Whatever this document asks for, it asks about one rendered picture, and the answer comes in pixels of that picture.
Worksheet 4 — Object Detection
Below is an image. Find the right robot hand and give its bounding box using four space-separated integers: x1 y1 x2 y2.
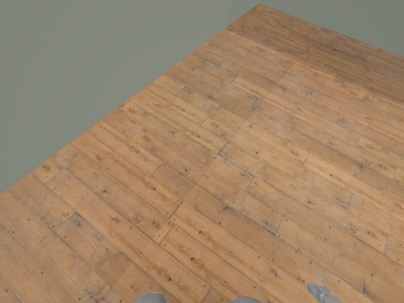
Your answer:
307 283 342 303

